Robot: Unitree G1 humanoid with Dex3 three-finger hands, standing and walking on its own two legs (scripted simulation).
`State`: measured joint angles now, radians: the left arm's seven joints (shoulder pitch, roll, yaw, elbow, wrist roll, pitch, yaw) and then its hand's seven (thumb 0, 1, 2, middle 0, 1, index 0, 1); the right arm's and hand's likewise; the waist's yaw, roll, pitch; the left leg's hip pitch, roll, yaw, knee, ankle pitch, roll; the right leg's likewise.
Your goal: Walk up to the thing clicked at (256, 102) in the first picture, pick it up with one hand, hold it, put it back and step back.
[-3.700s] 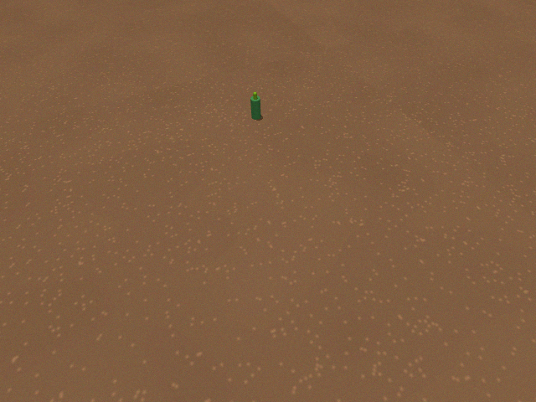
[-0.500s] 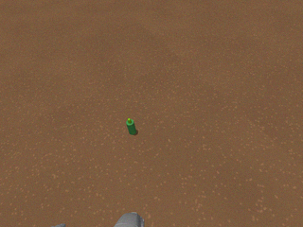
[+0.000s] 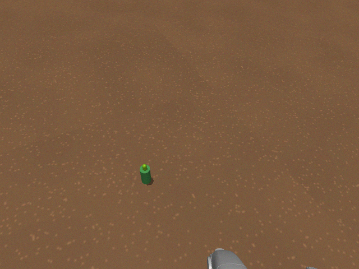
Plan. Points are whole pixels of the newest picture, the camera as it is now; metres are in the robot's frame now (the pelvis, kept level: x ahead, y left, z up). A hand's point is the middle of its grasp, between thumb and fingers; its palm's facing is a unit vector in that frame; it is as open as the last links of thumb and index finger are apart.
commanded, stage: walk up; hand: left
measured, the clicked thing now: (145, 172) +0.71 +0.18 -0.69
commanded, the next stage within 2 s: none
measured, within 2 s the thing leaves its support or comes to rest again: neither
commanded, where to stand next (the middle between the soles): +0.37 -0.01 m, yaw -1 degrees
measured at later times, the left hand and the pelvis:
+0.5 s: hand (94, 234) +0.22 +0.22 -0.11, palm faces -0.02 -0.91 -0.42, open 7.4 cm; pelvis +0.16 -0.05 +0.00, yaw -1 degrees
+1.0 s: hand (86, 200) +0.32 +0.28 -0.16, palm faces -0.04 -0.94 -0.35, open 7.4 cm; pelvis +0.28 +0.01 -0.01, yaw +0 degrees
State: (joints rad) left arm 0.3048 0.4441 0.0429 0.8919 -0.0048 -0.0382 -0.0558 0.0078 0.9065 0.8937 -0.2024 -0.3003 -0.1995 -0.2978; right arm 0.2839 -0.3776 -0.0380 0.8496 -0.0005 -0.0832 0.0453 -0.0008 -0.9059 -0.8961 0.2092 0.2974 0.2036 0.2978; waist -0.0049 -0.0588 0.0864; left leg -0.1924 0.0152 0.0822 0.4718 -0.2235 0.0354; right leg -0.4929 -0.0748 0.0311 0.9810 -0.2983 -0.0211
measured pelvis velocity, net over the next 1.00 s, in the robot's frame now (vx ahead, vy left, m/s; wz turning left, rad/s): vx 0.28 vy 0.01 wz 0.00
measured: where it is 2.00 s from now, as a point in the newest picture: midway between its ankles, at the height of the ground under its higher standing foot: (179, 247)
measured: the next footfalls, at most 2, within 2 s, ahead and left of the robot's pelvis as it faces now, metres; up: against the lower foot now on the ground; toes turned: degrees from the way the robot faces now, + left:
right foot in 0.22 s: +0.23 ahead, -0.16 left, +0.00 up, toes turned -5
left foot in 0.70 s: +0.37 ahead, +0.10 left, +0.00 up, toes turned +2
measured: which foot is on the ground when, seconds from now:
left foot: down 0.00-0.24, up 0.26-0.68, down 0.70-1.00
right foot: up 0.00-0.20, down 0.22-0.74, up 0.76-1.00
